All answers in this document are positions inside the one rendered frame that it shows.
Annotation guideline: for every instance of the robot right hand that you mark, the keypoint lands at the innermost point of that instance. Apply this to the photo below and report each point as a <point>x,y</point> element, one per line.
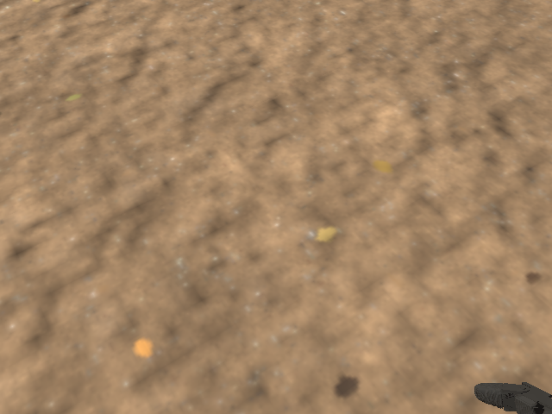
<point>524,399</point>

